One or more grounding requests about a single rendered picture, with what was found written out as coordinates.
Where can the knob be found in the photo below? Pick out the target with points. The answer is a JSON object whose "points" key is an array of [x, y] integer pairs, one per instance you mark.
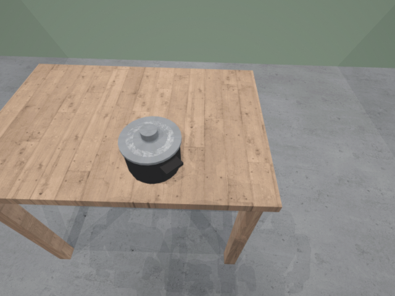
{"points": [[148, 132]]}

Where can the pot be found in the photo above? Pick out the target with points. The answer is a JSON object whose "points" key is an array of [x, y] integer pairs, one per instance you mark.
{"points": [[153, 174]]}

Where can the table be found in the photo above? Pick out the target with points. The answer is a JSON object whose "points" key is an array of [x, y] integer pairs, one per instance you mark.
{"points": [[59, 146]]}

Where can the lid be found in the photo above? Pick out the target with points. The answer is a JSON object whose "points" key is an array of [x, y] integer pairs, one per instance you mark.
{"points": [[141, 152]]}

